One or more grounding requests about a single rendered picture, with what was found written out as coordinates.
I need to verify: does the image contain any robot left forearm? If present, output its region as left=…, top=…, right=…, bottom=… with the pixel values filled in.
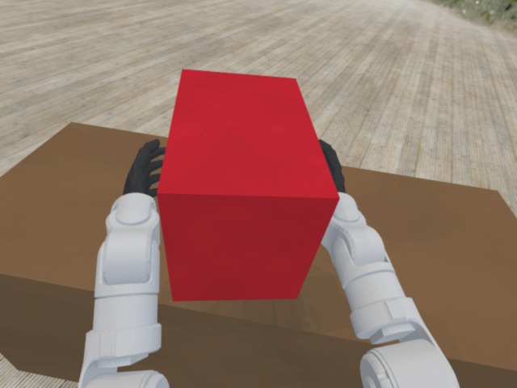
left=78, top=192, right=162, bottom=388

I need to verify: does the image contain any robot right forearm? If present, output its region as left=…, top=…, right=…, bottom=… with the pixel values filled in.
left=321, top=192, right=460, bottom=388

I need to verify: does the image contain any pedestal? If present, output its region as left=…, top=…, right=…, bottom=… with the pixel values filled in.
left=0, top=122, right=517, bottom=388

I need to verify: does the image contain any carton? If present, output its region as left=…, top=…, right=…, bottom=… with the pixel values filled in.
left=157, top=69, right=340, bottom=302

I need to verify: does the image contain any robot right hand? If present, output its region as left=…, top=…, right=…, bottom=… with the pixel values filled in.
left=319, top=140, right=346, bottom=193

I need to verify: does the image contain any robot right upper arm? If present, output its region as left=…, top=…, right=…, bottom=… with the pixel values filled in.
left=360, top=339, right=458, bottom=388

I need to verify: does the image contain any robot left hand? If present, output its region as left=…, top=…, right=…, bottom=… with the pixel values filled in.
left=123, top=139, right=166, bottom=197

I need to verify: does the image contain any robot left upper arm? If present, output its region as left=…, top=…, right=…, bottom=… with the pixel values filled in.
left=84, top=370, right=170, bottom=388

